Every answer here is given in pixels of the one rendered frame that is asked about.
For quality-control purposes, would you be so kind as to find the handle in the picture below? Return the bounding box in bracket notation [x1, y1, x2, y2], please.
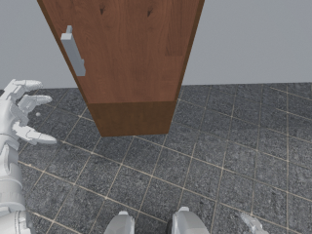
[60, 25, 86, 76]

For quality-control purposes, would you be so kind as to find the robot thigh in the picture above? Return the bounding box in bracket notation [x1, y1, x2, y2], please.
[173, 211, 210, 234]
[103, 214, 135, 234]

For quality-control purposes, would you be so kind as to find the left robot thigh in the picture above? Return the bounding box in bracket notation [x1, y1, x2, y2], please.
[103, 214, 135, 234]

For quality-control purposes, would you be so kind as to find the cupboard door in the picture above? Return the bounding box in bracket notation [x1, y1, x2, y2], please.
[42, 0, 200, 103]

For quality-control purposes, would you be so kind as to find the robot left hand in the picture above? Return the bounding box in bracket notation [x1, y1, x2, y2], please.
[0, 79, 58, 145]

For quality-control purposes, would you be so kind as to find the robot left forearm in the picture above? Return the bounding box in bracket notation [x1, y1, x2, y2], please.
[0, 134, 25, 216]

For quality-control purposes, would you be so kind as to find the robot right hand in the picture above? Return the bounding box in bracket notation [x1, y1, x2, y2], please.
[240, 213, 269, 234]

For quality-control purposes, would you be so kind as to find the robot left upper arm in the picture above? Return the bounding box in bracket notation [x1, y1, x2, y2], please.
[0, 210, 36, 234]

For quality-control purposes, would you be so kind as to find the right robot thigh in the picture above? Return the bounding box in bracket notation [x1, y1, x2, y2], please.
[173, 211, 210, 234]

